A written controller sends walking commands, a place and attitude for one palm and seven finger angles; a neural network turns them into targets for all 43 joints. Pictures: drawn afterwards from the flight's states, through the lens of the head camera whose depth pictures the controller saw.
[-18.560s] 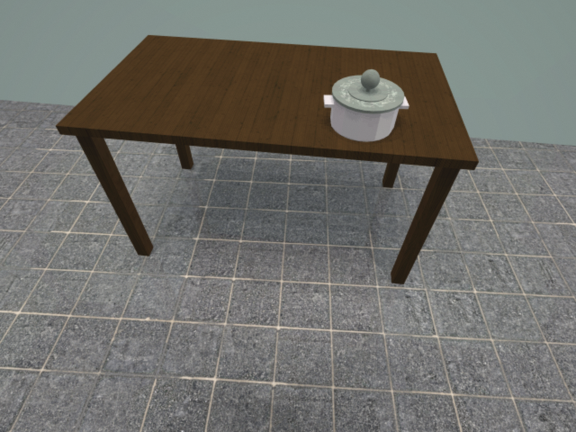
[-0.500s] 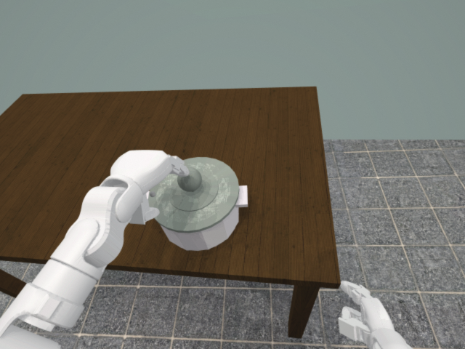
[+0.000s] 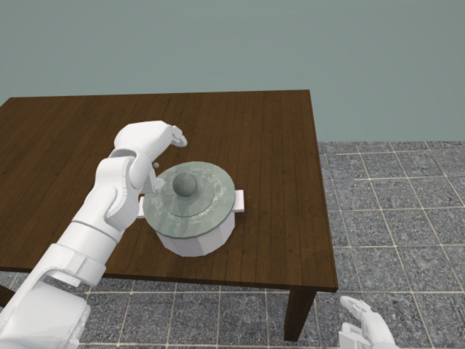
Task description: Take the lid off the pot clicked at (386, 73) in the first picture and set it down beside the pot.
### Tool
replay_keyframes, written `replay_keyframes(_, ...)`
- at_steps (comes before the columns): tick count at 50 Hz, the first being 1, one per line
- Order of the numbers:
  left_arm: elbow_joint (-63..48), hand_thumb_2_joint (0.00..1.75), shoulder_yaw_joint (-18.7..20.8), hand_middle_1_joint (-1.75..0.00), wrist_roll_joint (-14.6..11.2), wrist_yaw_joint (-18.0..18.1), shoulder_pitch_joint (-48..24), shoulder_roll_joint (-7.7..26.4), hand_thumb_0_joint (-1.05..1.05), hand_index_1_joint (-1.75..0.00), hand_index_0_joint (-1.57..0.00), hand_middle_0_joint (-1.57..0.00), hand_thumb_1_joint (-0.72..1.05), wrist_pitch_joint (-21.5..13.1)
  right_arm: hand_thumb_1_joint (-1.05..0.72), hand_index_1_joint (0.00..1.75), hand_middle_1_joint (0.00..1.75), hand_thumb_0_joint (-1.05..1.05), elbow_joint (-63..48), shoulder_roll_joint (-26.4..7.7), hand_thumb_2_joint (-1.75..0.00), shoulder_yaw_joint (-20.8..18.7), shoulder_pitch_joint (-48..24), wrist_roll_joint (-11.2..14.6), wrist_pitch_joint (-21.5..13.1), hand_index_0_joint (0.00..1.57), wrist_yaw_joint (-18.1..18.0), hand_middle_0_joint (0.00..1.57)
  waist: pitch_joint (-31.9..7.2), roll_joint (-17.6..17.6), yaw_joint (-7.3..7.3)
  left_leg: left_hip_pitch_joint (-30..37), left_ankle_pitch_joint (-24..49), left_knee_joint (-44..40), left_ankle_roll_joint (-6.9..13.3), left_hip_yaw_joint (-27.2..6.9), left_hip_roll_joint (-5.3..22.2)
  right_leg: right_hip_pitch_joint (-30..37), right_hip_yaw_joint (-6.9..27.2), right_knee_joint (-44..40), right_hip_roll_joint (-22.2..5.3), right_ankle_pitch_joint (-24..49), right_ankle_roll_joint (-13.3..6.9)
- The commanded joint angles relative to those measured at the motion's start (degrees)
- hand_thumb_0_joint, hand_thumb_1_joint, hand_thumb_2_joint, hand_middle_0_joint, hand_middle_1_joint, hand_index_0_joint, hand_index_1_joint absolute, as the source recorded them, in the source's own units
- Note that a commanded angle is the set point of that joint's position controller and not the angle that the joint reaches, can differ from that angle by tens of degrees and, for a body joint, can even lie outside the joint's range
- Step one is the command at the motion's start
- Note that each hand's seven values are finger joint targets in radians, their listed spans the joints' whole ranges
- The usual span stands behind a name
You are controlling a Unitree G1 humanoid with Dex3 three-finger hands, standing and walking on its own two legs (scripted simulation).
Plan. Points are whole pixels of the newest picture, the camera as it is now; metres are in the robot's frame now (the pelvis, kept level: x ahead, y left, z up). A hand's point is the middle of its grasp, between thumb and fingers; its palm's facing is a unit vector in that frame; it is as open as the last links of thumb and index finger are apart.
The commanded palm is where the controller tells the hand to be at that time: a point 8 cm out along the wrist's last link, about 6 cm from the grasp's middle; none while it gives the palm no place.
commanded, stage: move the open hand above the knob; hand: left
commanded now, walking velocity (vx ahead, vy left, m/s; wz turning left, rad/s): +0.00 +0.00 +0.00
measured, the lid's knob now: (185, 184) +0.42 +0.12 +0.04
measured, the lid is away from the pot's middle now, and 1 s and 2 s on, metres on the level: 0.00 0.00 0.00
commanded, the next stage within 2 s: lower the open fingers around the knob in 1.92 s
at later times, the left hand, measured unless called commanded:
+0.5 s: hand (181, 164) +0.40 +0.11 +0.12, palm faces -0.20 -0.01 -0.98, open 10.4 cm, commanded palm +0.38 +0.12 +0.18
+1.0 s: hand (171, 177) +0.39 +0.13 +0.10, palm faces -0.29 -0.04 -0.96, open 10.4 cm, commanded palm +0.37 +0.14 +0.18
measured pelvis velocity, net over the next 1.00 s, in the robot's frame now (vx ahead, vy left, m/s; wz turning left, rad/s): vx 0.00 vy -0.01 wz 0.00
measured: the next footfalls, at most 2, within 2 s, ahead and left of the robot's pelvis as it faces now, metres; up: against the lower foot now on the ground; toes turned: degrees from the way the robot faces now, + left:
none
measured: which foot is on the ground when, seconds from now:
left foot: down 0.00-1.00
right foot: down 0.00-1.00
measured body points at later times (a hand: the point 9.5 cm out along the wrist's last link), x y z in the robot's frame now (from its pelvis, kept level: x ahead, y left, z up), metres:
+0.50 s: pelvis +0.00 +0.00 +0.00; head +0.01 -0.04 +0.45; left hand +0.40 +0.11 +0.17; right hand +0.18 -0.22 -0.12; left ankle -0.02 +0.11 -0.74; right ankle -0.03 -0.12 -0.74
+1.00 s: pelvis +0.00 -0.01 +0.00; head +0.01 -0.05 +0.45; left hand +0.40 +0.13 +0.15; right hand +0.19 -0.23 -0.11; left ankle -0.02 +0.11 -0.74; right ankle -0.03 -0.12 -0.74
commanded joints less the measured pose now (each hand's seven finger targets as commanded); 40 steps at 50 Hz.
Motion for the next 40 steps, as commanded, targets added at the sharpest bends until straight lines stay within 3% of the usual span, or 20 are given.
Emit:
replay_keyframes(1, -15.97, 1.36, 0.28, -0.08, 1.78, -0.55, -24.53, 5.39, 0.0, -0.08, -0.8, -0.8, -0.31, -0.15, -0.9, 0.3, 0.3, 0.0, -10.86, -4.94, -0.9, -2.44, -10.11, 0.18, -1.67, 0.2, 0.7, 0.2, -20.7, -7.54, -1.31, 7.88, 23.23, 0.73, 1.67, -1.57, -0.12, 7.35, -0.34, 0.18, 1.41, 25.59, -2.08)
replay_keyframes(4, -16.21, 1.36, 8.78, -0.08, 3.63, 0.84, -37.13, 17.24, 0.0, -0.08, -0.8, -0.8, -0.31, -0.81, -0.9, 0.3, 0.3, 0.0, -8.49, -5.1, -0.9, -1.78, -8.35, -0.42, -2.15, 0.2, -1.37, 0.2, -23.59, -6.27, -1.25, 9.0, 21.54, 0.31, 2.14, -2.4, -0.27, 9.2, 0.37, 0.39, 1.63, 24.42, -2.29)
replay_keyframes(7, -10.87, 1.36, 14.56, -0.08, 2.69, 3.09, -31.8, 21.26, 0.0, -0.08, -0.8, -0.8, -0.31, -2.18, -0.9, 0.3, 0.3, 0.0, -7.3, -4.99, -0.9, -0.93, -7.03, -0.67, -3.36, 0.2, -2.54, 0.2, -24.36, -5.09, 0.73, 8.0, 22.72, -0.39, 1.9, -2.52, -0.08, 11.75, 0.52, 0.6, 1.55, 24.86, -2.52)
replay_keyframes(12, 2.33, 1.36, -1.45, -0.08, 0.84, 1.94, -16.6, -1.5, 0.0, -0.08, -0.8, -0.8, -0.31, 1.2, -0.9, 0.3, 0.3, 0.0, -8.21, -4.02, -0.9, -1.19, -7.92, 0.72, -2.47, 0.2, 0.08, 0.2, -14.56, -7.58, -0.18, 4.79, 22.42, -0.59, 0.5, -1.45, 0.6, 4.73, -1.44, 0.19, 1.86, 22.76, -2.37)
replay_keyframes(14, -5.55, 1.36, -3.99, -0.08, 1.13, 0.45, -20.04, -2.51, 0.0, -0.08, -0.8, -0.8, -0.31, 1.35, -0.9, 0.3, 0.3, 0.0, -10.1, -4.21, -0.9, -1.85, -9.37, 0.64, -1.41, 0.2, 0.93, 0.2, -17.94, -7.29, -0.67, 6.56, 22.53, 0.02, 0.87, -1.3, 0.44, 5.49, -1.28, 0.25, 1.63, 23.29, -2.29)
replay_keyframes(16, -11.33, 1.36, -3.14, -0.08, 2.25, -0.33, -27.51, 0.79, 0.0, -0.08, -0.8, -0.8, -0.31, 1.12, -0.9, 0.3, 0.3, 0.0, -10.79, -4.31, -0.9, -2.08, -10.28, 0.36, -0.77, 0.2, 0.75, 0.2, -20.96, -7.05, -1.45, 8.21, 23.21, 0.72, 1.58, -1.92, 0.15, 5.95, -0.77, 0.54, 1.48, 23.86, -2.44)
replay_keyframes(18, -16.68, 1.36, 0.35, -0.08, 3.2, -0.16, -38.64, 7.22, 0.0, -0.08, -0.8, -0.8, -0.31, 0.61, -0.9, 0.3, 0.3, 0.0, -10.17, -4.22, -0.9, -1.99, -10.36, -0.13, -0.79, 0.2, -0.27, 0.2, -23.48, -5.64, -2.05, 9.55, 20.86, 0.44, 2.11, -2.47, -0.17, 7.09, -0.07, 0.39, 1.58, 22.71, -2.54)
replay_keyframes(19, -15.68, 1.36, 4.5, -0.08, 3.68, 0.63, -41.49, 12.18, 0.0, -0.08, -0.8, -0.8, -0.31, 0.03, -0.9, 0.3, 0.3, 0.0, -9.12, -4.37, -0.9, -1.82, -9.16, -0.33, -1.12, 0.2, -1.1, 0.2, -24.46, -5.93, -1.74, 9.95, 19.87, 0.15, 2.21, -2.71, -0.1, 7.78, 0.05, 0.37, 1.72, 21.93, -2.63)
replay_keyframes(20, -15.51, 1.36, 6.57, -0.08, 3.79, 1.54, -43.01, 14.66, 0.0, -0.08, -0.8, -0.8, -0.31, -0.7, -0.9, 0.3, 0.3, 0.0, -8.41, -4.29, -0.9, -1.43, -8.49, -0.51, -1.63, 0.2, -1.79, 0.2, -24.87, -4.23, -1.34, 10.4, 19.71, -0.42, 2.15, -2.85, -0.06, 8.29, 0.17, 0.3, 1.72, 21.43, -2.76)
replay_keyframes(22, -10.13, 1.36, 11.23, -0.08, 3.28, 3.46, -38.94, 17.95, 0.0, -0.08, -0.8, -0.8, -0.31, -1.4, -0.9, 0.3, 0.3, 0.0, -6.92, -4.54, -0.9, -0.92, -7.14, -0.67, -2.21, 0.2, -2.73, 0.2, -23.74, -6.07, -0.18, 8.79, 19.57, -1.1, 2.04, -2.88, 0.21, 9.61, 0.2, -0.08, 1.85, 21.25, -2.87)
replay_keyframes(23, -6.21, 1.36, 7.73, -0.08, 3.1, 3.9, -35.28, 13.14, 0.0, -0.08, -0.8, -0.8, -0.31, -1.28, -0.9, 0.3, 0.3, 0.0, -6.61, -3.6, -0.9, -0.29, -7.31, -0.6, -2.44, 0.2, -2.85, 0.2, -22.41, -6.6, -0.01, 7.75, 20.18, -1.38, 1.77, -2.45, 0.15, 9.6, -0.06, 0.38, 1.71, 21.53, -2.67)
replay_keyframes(26, 6.01, 1.36, 1.41, -0.08, 2.23, 4.15, -23.99, 3.16, 0.0, -0.08, -0.8, -0.8, -0.31, 1.41, -0.9, 0.3, 0.3, 0.0, -6.28, -3.64, -0.9, -0.13, -7.56, 0.28, -2.16, 0.2, -1.81, 0.2, -14.41, -9.52, 0.44, 3.33, 16.69, -2.1, 0.73, -1.27, 0.57, 6.19, -0.93, -0.3, 1.56, 19.5, -2.26)
replay_keyframes(28, 5.57, 1.36, -2.4, -0.08, 1.81, 2.85, -21.37, -1.86, 0.0, -0.08, -0.8, -0.8, -0.31, 2.2, -0.9, 0.3, 0.3, 0.0, -7.87, -4.08, -0.9, -0.77, -8.04, 0.48, -1.63, 0.2, -0.96, 0.2, -14.62, -10.1, 0.07, 3.52, 16.55, -1.74, 0.67, -0.64, 0.46, 5.84, -1.12, -0.46, 1.61, 20.03, -2.27)
replay_keyframes(30, 0.13, 1.36, -2.25, -0.08, 2.25, 1.56, -24.51, -0.01, 0.0, -0.08, -0.8, -0.8, -0.31, 2.23, -0.9, 0.3, 0.3, 0.0, -9.7, -4.31, -0.9, -1.07, -9.98, 0.42, -1.0, 0.2, -0.76, 0.2, -17.3, -9.65, -0.21, 4.15, 16.01, -1.14, 1.2, -0.56, 0.03, 7.41, -0.36, -0.43, 1.18, 21.38, -2.31)
replay_keyframes(32, -9.26, 1.36, -1.27, -0.08, 2.88, 0.35, -34.15, 3.19, 0.0, -0.08, -0.8, -0.8, -0.31, 1.73, -0.9, 0.3, 0.3, 0.0, -10.53, -4.14, -0.9, -1.62, -11.41, -0.13, -0.72, 0.2, -1.12, 0.2, -22.81, -7.93, -1.13, 6.54, 17.65, 0.01, 2.17, -0.96, -0.47, 9.35, 0.59, -0.11, 0.85, 23.98, -2.46)
replay_keyframes(34, -15.69, 1.36, 4.93, -0.08, 3.57, 0.71, -41.2, 12.31, 0.0, -0.08, -0.8, -0.8, -0.31, 0.36, -0.9, 0.3, 0.3, 0.0, -10.37, -3.97, -0.9, -1.62, -10.4, -0.61, -1.72, 0.2, -2.04, 0.2, -28.17, -5.29, -0.76, 9.68, 21.1, 0.44, 2.9, -1.78, -0.73, 12.48, 1.48, 0.63, 0.98, 27.15, -2.42)
replay_keyframes(36, -13.35, 1.36, 8.57, -0.08, 3.56, 1.51, -40.69, 16.22, 0.0, -0.08, -0.8, -0.8, -0.31, -1.04, -0.9, 0.3, 0.3, 0.0, -8.64, -3.88, -0.9, -1.0, -8.7, -0.78, -2.46, 0.2, -3.01, 0.2, -27.45, -5.2, -0.53, 9.53, 21.89, 0.06, 2.8, -2.06, -0.55, 12.69, 1.47, 0.54, 1.03, 27.53, -2.35)
replay_keyframes(37, -10.57, 1.36, 10.9, -0.08, 3.09, 2.01, -36.76, 17.42, 0.0, -0.08, -0.8, -0.8, -0.31, -1.36, -0.9, 0.3, 0.3, 0.0, -8.38, -4.04, -0.9, -0.97, -8.25, -0.87, -2.72, 0.2, -3.32, 0.2, -25.54, -6.71, -0.02, 7.95, 21.37, -0.14, 2.81, -1.92, -0.42, 13.14, 1.53, -0.07, 1.16, 27.42, -2.35)
replay_keyframes(39, 0.76, 1.36, 8.82, -0.08, 2.52, 2.48, -27.12, 13.36, 0.0, -0.08, -0.8, -0.8, -0.31, -0.89, -0.9, 0.3, 0.3, 0.0, -6.93, -3.82, -0.9, -0.12, -7.63, -0.2, -2.84, 0.2, -3.58, 0.2, -17.8, -10.81, 0.52, 3.83, 18.11, -1.08, 2.17, -0.91, -0.13, 10.75, 0.98, -0.61, 0.91, 25.35, -1.77)
replay_keyframes(40, 4.5, 1.36, 5.47, -0.08, 2.11, 2.24, -23.55, 9.09, 0.0, -0.08, -0.8, -0.8, -0.31, -0.15, -0.9, 0.3, 0.3, 0.0, -6.84, -3.86, -0.9, 0.13, -7.78, 0.11, -2.67, 0.2, -3.27, 0.2, -13.97, -11.81, 0.41, 2.1, 16.36, -1.62, 1.7, -0.66, 0.04, 8.86, 0.54, -1.01, 0.89, 23.9, -1.6)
